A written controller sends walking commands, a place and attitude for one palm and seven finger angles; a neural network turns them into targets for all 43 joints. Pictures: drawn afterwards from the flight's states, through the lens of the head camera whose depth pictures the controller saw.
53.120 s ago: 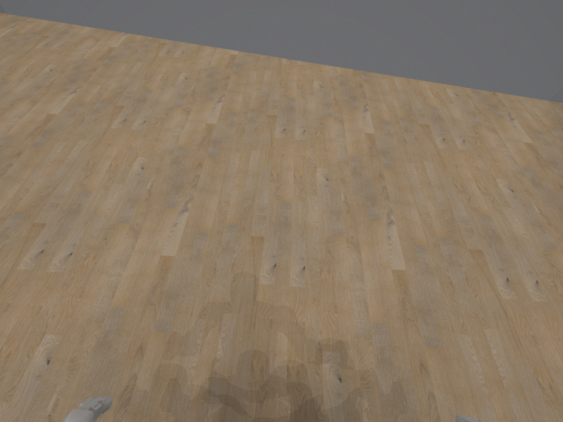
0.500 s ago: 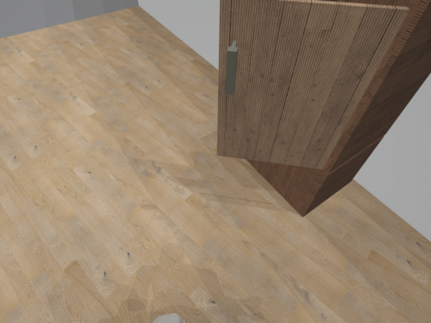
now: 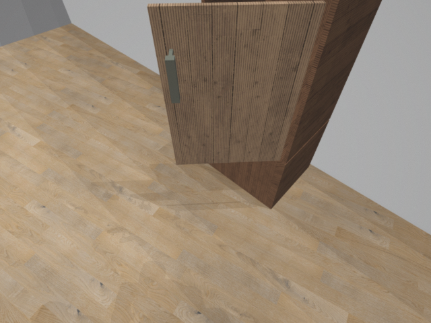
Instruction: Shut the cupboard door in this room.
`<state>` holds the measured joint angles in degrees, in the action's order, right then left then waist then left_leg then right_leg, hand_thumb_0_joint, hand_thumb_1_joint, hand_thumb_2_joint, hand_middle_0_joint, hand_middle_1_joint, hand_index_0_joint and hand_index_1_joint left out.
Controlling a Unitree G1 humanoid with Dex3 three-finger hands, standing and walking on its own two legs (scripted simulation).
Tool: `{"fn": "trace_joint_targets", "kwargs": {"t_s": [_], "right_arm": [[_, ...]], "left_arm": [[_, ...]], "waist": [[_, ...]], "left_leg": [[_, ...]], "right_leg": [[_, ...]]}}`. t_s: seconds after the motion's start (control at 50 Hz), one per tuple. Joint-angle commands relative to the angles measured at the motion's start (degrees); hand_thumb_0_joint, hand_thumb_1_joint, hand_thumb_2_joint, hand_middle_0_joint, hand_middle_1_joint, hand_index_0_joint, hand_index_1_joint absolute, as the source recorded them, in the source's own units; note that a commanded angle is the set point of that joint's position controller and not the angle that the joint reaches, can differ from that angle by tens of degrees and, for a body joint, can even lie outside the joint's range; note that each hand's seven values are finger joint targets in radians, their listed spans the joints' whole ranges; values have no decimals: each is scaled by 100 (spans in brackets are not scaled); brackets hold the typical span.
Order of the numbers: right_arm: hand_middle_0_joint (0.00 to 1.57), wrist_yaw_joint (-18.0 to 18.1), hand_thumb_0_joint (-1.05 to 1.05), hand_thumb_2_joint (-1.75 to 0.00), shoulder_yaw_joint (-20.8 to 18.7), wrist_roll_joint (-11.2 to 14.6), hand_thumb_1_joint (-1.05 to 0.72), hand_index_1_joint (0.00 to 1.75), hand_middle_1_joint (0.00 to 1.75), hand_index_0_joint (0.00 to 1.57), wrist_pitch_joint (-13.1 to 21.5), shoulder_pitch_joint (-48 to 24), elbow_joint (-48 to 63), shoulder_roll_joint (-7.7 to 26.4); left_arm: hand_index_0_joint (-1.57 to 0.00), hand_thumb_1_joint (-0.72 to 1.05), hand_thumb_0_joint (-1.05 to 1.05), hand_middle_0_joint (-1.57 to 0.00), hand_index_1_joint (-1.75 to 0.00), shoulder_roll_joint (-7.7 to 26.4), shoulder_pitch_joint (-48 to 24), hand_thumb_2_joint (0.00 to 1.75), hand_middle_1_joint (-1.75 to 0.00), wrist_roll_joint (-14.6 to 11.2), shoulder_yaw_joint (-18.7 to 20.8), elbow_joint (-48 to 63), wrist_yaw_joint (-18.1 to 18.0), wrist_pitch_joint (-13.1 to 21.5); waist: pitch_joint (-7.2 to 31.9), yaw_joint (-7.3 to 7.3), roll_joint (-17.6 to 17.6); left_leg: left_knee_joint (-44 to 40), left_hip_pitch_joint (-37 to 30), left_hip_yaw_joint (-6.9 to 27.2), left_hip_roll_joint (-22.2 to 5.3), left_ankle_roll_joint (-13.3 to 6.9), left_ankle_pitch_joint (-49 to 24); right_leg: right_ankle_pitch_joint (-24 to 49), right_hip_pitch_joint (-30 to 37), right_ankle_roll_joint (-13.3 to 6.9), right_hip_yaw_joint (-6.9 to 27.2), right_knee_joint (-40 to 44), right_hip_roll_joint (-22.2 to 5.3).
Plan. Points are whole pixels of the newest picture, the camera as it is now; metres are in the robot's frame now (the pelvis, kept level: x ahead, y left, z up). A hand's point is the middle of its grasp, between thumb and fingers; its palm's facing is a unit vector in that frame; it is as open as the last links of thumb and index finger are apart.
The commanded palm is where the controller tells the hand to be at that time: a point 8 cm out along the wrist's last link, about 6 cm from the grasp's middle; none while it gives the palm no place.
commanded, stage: take the last steps up to it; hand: left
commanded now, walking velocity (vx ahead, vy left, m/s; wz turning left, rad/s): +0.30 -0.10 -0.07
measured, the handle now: (173, 76) +0.72 +0.13 +0.07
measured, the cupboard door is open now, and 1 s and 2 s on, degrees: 46 46 46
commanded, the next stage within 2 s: come to a stop and stand still in 0.62 s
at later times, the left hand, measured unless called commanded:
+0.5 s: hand out of the picture +0.13 +0.15 -0.19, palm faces +0.02 -0.99 -0.12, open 7.4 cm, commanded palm none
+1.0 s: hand (181, 230) +0.36 +0.10 -0.16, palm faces +0.03 -0.97 -0.23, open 7.3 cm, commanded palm none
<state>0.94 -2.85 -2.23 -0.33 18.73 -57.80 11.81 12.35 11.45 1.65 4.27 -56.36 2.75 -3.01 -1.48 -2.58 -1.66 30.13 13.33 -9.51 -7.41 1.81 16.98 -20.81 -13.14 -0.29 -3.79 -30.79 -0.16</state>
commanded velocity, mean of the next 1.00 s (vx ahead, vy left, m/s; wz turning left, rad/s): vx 0.07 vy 0.01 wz -0.02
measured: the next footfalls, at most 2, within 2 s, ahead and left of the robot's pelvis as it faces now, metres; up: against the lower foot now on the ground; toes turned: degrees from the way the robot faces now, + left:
right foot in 0.02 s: +0.02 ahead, -0.11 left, +0.00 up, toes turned -3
left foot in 0.38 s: +0.24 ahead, +0.08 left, +0.00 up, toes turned +8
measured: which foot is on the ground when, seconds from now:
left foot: down 0.00-0.02, up 0.04-0.36, down 0.38-0.78, up 0.80-1.00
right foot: up 0.00-0.00, down 0.02-0.40, up 0.42-0.76, down 0.78-1.00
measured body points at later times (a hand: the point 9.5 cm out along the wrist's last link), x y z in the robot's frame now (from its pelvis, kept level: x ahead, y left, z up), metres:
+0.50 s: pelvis +0.15 -0.02 -0.01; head +0.19 +0.01 +0.44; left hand +0.13 +0.20 -0.18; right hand +0.21 -0.25 -0.15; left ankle +0.20 +0.07 -0.74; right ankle +0.04 -0.12 -0.66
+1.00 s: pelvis +0.28 -0.08 +0.00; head +0.32 -0.09 +0.45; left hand +0.36 +0.15 -0.14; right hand +0.30 -0.32 -0.16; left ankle +0.24 +0.04 -0.68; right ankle +0.32 -0.19 -0.74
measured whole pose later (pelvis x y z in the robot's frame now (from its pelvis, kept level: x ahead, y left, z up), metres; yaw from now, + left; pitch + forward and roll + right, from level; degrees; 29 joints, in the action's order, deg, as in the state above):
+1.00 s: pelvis +0.28 -0.08 +0.00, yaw +0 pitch +0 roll +1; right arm 1.1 -3.0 -0.1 -3.4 12.1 -60.2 10.5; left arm 8.6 6.7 1.4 2.5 -58.5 -2.4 0.6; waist -5.8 0.0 0.1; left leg 55.8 21.9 -2.1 0.6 2.6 31.4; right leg -11.0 -16.6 -1.1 -5.2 -27.8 -3.6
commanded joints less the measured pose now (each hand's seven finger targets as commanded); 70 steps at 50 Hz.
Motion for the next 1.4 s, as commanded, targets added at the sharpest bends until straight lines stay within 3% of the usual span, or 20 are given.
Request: {"fn": "trace_joint_targets", "kwargs": {"t_s": [0.0,0.12,0.28,0.34,0.38,0.4,0.46,0.58,0.72,0.76,0.78,0.84,0.9,1.02,1.14,1.16,1.2,1.22,1.3,1.38], "right_arm": [[20,5,0,-90,-71,72,-90,30,30,20,127,-909,673,509],[20,-128,0,-90,-108,7,-90,30,30,20,100,-500,319,380],[20,-150,0,-90,-30,61,-90,30,30,20,237,-841,437,198],[20,-43,0,-90,-77,17,-90,30,30,20,336,311,-7,410],[20,72,0,-90,-293,-89,-90,30,30,20,352,1508,-262,1375],[20,113,0,-90,-262,-24,-90,30,30,20,279,1418,-238,1385],[20,122,0,-90,-104,16,-90,30,30,20,326,349,77,670],[20,76,0,-90,-112,18,-90,30,30,20,337,-44,59,621],[20,-9,0,-90,-124,76,-90,30,30,20,174,-34,-86,516],[20,-40,0,-90,40,155,-90,30,30,20,133,247,-67,-95],[20,11,0,-90,43,185,-90,30,30,20,45,364,-114,-15],[20,88,0,-90,-7,243,-90,30,30,20,-103,365,-272,176],[20,91,0,-90,-56,231,-90,30,30,20,-190,-120,-117,262],[20,-21,0,-90,-131,168,-90,30,30,20,-346,-461,183,213],[20,-32,0,-90,-106,170,-90,30,30,20,-184,-120,194,279],[20,-45,0,-90,-109,167,-90,30,30,20,-121,13,124,394],[20,26,0,-90,-221,54,-90,30,30,20,-43,-294,391,1195],[20,63,0,-90,-150,14,-90,30,30,20,-59,-635,497,1153],[20,189,0,-90,-3,33,-90,30,30,20,13,-1009,493,791],[20,232,0,-90,-53,71,-90,30,30,20,56,-459,341,778]], "left_arm": [[-20,90,0,-20,-30,1285,1306,90,-30,2,263,-116,-187,281],[-20,90,0,-20,-30,532,414,90,-30,-37,13,-52,-301,535],[-20,90,0,-20,-30,545,865,90,-30,-30,-42,-510,-346,634],[-20,90,0,-20,-30,514,734,90,-30,-117,-38,-552,-346,624],[-20,90,0,-20,-30,78,1092,90,-30,-178,-122,-352,-274,583],[-20,90,0,-20,-30,250,788,90,-30,-100,-120,-206,-282,565],[-20,90,0,-20,-30,203,297,90,-30,1,-55,-170,-187,487],[-20,90,0,-20,-30,-200,444,90,-30,-27,-75,-168,-135,318],[-20,90,0,-20,-30,146,740,90,-30,-4,-44,-281,-198,448],[-20,90,0,-20,-30,769,974,90,-30,-7,-6,-413,-340,583],[-20,90,0,-20,-30,875,903,90,-30,-45,-65,-378,-357,582],[-20,90,0,-20,-30,771,375,90,-30,-31,-55,-320,-489,516],[-20,90,0,-20,-30,855,487,90,-30,-22,46,-294,-580,398],[-20,90,0,-20,-30,862,-55,90,-30,14,121,53,-599,277],[-20,90,0,-20,-30,871,-224,90,-30,28,119,212,-522,194],[-20,90,0,-20,-30,756,-172,90,-30,-1,76,211,-504,156],[-20,90,0,-20,-30,200,161,90,-30,-91,-52,288,-506,46],[-20,90,0,-20,-30,360,43,90,-30,-82,-35,301,-504,-1],[-20,90,0,-20,-30,464,349,90,-30,-48,44,-62,-363,-24],[-20,90,0,-20,-30,453,392,90,-30,-37,38,-101,-297,22]], "waist": [[-130,920,1991],[-609,126,680],[-294,213,570],[285,-317,248],[1080,-527,-1684],[890,-509,-1046],[-321,-118,-509],[-120,236,-514],[44,480,-100],[160,442,1522],[420,365,1132],[505,292,1581],[597,501,982],[642,346,944],[616,78,1331],[604,17,862],[318,92,-1683],[43,115,-1098],[-271,365,-909],[100,169,-462]], "left_leg": [[2235,2836,155,414,-67,2031],[2935,2368,632,66,14,251],[955,1672,305,288,-124,-94],[-84,-307,141,637,-259,-940],[-964,-2570,3458,-1744,-1329,-1621],[-1314,-2207,3833,-2091,-1618,-1205],[-1862,-324,2764,-1582,-1245,-16],[-1844,100,996,-869,-1030,-827],[-559,250,487,-282,-555,-330],[618,1013,116,538,-60,1158],[1090,467,403,461,-37,1846],[1766,601,794,391,-6,1692],[2624,1218,939,636,58,1644],[2929,1130,1056,690,151,948],[250,-151,744,685,53,-198],[-480,-779,840,542,35,-825],[-1547,32,2929,-1357,-730,-1911],[-1724,878,2792,-1445,-1072,-1115],[-1785,428,2128,-836,-774,-618],[-1784,-559,2121,-899,-802,-706]], "right_leg": [[-1184,1799,-1179,2961,2280,-1989],[717,640,-1191,1215,2094,-1309],[2926,1389,-1120,905,1508,-1231],[4044,963,-796,425,-199,-799],[-777,-1547,-291,-102,-3115,330],[-1287,-1872,-380,491,-3936,169],[-198,-2024,-215,635,-4031,-466],[450,-1064,28,104,-1727,-479],[1383,496,88,-189,402,-159],[3293,1121,-423,1674,1190,-1758],[4065,828,-786,1817,1375,-2199],[6035,895,-1067,1591,841,-2105],[6976,1350,-1246,1396,621,-2259],[5052,563,-1089,818,876,-2014],[2697,-126,-646,697,505,-1553],[1685,-614,-374,542,132,-1285],[-1267,-1071,211,197,-1389,-117],[-1144,-653,137,675,-1931,-162],[-142,-1172,200,947,-2697,-95],[93,-1507,282,883,-2688,-67]]}}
